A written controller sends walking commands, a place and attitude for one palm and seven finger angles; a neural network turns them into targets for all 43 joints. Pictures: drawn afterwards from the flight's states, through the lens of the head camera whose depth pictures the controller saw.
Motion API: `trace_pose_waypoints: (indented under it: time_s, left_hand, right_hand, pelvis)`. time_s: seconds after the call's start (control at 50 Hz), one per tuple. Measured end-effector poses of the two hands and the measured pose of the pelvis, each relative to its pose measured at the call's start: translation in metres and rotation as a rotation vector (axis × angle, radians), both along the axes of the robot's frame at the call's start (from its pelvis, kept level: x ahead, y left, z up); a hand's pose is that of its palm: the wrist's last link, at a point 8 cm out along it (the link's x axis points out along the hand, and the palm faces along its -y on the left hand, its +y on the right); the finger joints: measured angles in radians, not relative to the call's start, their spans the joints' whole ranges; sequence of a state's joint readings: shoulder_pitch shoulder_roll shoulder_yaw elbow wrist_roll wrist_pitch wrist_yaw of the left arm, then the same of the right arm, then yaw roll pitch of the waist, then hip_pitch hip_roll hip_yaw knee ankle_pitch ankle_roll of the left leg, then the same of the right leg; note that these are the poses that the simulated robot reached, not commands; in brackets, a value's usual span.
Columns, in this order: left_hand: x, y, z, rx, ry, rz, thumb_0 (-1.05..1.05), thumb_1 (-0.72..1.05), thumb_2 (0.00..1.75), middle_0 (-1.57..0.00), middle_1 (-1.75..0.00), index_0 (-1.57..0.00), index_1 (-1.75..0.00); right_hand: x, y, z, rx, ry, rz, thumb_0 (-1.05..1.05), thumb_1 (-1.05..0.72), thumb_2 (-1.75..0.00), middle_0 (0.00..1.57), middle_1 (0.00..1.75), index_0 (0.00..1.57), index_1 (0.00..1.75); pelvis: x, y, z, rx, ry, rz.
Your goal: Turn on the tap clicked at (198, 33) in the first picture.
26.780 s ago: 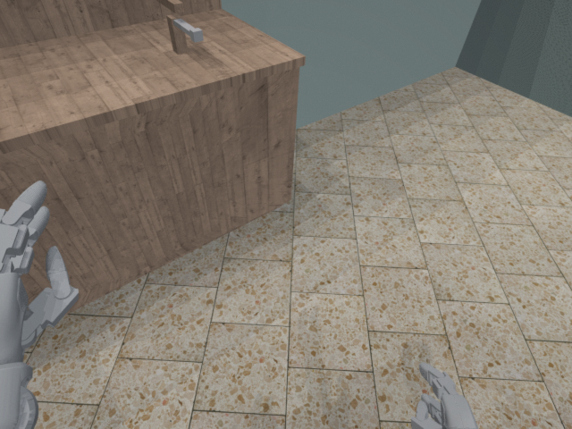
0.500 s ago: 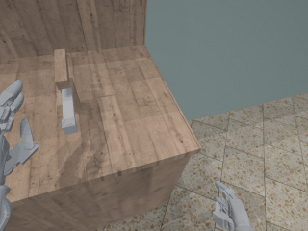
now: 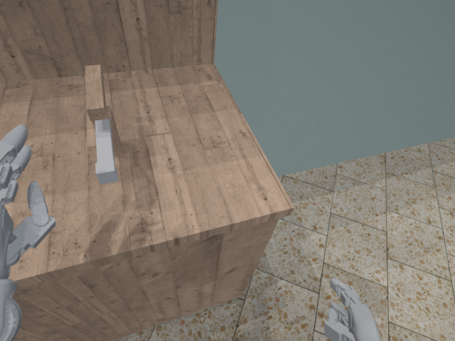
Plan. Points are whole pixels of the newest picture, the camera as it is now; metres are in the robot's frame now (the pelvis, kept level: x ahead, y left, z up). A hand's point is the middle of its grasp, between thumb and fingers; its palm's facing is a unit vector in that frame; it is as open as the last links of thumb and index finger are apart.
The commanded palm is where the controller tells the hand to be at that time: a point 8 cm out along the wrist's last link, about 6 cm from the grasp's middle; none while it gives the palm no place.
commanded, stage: come to a stop and stand still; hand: left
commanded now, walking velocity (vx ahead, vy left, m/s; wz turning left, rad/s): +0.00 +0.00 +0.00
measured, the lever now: (107, 172) +0.34 +0.24 +0.10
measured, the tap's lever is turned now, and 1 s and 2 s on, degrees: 0 0 0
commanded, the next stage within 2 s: none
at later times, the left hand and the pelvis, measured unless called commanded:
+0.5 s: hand (106, 273) +0.16 +0.17 +0.15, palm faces +0.24 -0.87 -0.44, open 7.4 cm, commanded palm +0.11 +0.22 +0.18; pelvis -0.05 -0.05 +0.00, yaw -1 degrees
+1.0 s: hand (43, 285) +0.15 +0.23 +0.15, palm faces +0.36 -0.87 -0.32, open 7.4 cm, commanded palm +0.09 +0.26 +0.18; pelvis -0.07 -0.02 +0.01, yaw -1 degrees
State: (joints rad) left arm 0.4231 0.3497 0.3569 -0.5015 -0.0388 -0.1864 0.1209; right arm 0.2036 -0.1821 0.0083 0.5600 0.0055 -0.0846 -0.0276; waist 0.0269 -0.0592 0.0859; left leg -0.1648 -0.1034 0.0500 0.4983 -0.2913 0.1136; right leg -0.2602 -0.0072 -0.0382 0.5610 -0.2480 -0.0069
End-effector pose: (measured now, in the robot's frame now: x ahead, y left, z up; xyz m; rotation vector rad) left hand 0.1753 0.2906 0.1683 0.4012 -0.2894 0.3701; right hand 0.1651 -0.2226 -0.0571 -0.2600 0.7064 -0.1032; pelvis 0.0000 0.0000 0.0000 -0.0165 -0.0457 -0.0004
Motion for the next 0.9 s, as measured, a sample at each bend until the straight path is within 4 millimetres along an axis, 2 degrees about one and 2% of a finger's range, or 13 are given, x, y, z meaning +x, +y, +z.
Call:
trace_pose_waypoints:
  time_s: [0.2, 0.26, 0.32, 0.38, 0.44, 0.5, 0.54, 0.58, 0.64, 0.7, 0.78, 0.82, 0.9]
  left_hand:
    - [-0.007, -0.027, 0.023, 0.084, -0.002, -0.045, 0.01, 0.89, 0.89, -0.21, -0.31, -0.21, -0.3]
    - [-0.002, -0.011, 0.055, 0.293, -0.086, -0.005, 0.01, 0.88, 0.89, -0.21, -0.31, -0.21, -0.3]
    - [-0.001, 0.002, 0.077, 0.311, -0.157, 0.078, 0.01, 0.88, 0.89, -0.21, -0.31, -0.21, -0.31]
    - [-0.011, -0.02, 0.065, 0.244, -0.088, 0.051, 0.01, 0.89, 0.9, -0.2, -0.3, -0.2, -0.3]
    - [-0.028, -0.059, 0.032, 0.159, 0.057, -0.053, 0.01, 0.89, 0.9, -0.2, -0.3, -0.2, -0.3]
    - [-0.045, -0.08, 0.0, 0.067, 0.165, -0.111, 0.01, 0.89, 0.89, -0.2, -0.3, -0.2, -0.3]
    - [-0.052, -0.081, -0.013, 0.026, 0.189, -0.095, 0.01, 0.88, 0.89, -0.21, -0.31, -0.21, -0.3]
    - [-0.056, -0.075, -0.016, 0.006, 0.165, -0.052, 0.01, 0.88, 0.89, -0.21, -0.31, -0.22, -0.31]
    - [-0.059, -0.065, -0.005, 0.005, 0.082, 0.008, 0.02, 0.88, 0.89, -0.22, -0.31, -0.22, -0.31]
    - [-0.063, -0.061, 0.017, 0.03, -0.015, 0.019, 0.02, 0.88, 0.89, -0.21, -0.31, -0.21, -0.3]
    - [-0.069, -0.06, 0.034, 0.06, -0.082, -0.024, 0.01, 0.88, 0.89, -0.21, -0.31, -0.21, -0.3]
    - [-0.07, -0.057, 0.03, 0.052, -0.07, -0.043, 0.01, 0.89, 0.89, -0.21, -0.31, -0.21, -0.3]
    - [-0.07, -0.042, 0.007, 0.009, 0.009, -0.044, 0.01, 0.89, 0.89, -0.21, -0.31, -0.21, -0.3]
  right_hand:
    - [-0.015, -0.008, -0.009, 0.057, 0.035, 0.019, 0.01, -0.9, -0.9, 0.2, 0.3, 0.2, 0.3]
    - [-0.02, -0.013, -0.015, 0.046, 0.044, 0.07, 0.01, -0.9, -0.9, 0.2, 0.3, 0.2, 0.3]
    - [-0.027, -0.021, -0.023, 0.079, 0.05, 0.085, 0.01, -0.9, -0.9, 0.2, 0.3, 0.2, 0.3]
    - [-0.038, -0.033, -0.026, 0.141, 0.012, 0.044, 0.01, -0.9, -0.9, 0.2, 0.3, 0.2, 0.3]
    - [-0.052, -0.046, -0.028, 0.168, -0.003, -0.01, 0.01, -0.9, -0.9, 0.2, 0.3, 0.2, 0.3]
    - [-0.068, -0.058, -0.024, 0.136, 0.02, -0.052, 0.01, -0.9, -0.9, 0.2, 0.3, 0.2, 0.3]
    - [-0.077, -0.067, -0.019, 0.09, 0.042, -0.054, 0.01, -0.9, -0.9, 0.2, 0.3, 0.2, 0.3]
    - [-0.083, -0.074, -0.015, 0.042, 0.052, -0.04, 0.01, -0.9, -0.9, 0.2, 0.3, 0.2, 0.29]
    - [-0.086, -0.083, -0.013, -0.006, 0.043, -0.022, 0.01, -0.9, -0.9, 0.2, 0.3, 0.2, 0.29]
    - [-0.087, -0.085, -0.01, -0.017, 0.017, -0.028, 0.01, -0.9, -0.9, 0.2, 0.3, 0.2, 0.29]
    - [-0.088, -0.076, -0.003, -0.004, -0.03, -0.043, 0.01, -0.9, -0.9, 0.2, 0.3, 0.19, 0.29]
    - [-0.089, -0.068, -0.001, 0.004, -0.048, -0.046, 0.01, -0.9, -0.9, 0.2, 0.3, 0.19, 0.29]
    - [-0.091, -0.048, 0.001, 0.019, -0.059, -0.045, 0.01, -0.9, -0.9, 0.2, 0.3, 0.2, 0.29]
  pelvis:
    - [-0.013, -0.016, 0.006, -0.011, 0.019, 0.019]
    - [-0.027, -0.027, 0.002, 0.001, 0.025, 0.03]
    - [-0.041, -0.035, -0.001, 0.029, 0.024, 0.014]
    - [-0.045, -0.037, -0.003, 0.037, 0.019, -0.013]
    - [-0.047, -0.041, -0.002, 0.027, 0.012, -0.024]
    - [-0.051, -0.052, 0.0, 0.034, 0.011, -0.017]
    - [-0.055, -0.06, 0.002, 0.042, 0.013, -0.013]
    - [-0.059, -0.066, 0.002, 0.039, 0.016, -0.006]
    - [-0.068, -0.066, 0.001, 0.022, 0.008, 0.003]
    - [-0.073, -0.062, 0.002, 0.014, -0.003, -0.007]
    - [-0.074, -0.052, 0.003, 0.012, -0.004, -0.014]
    - [-0.074, -0.046, 0.003, 0.01, -0.006, -0.014]
    - [-0.073, -0.035, 0.004, 0.005, -0.013, -0.02]
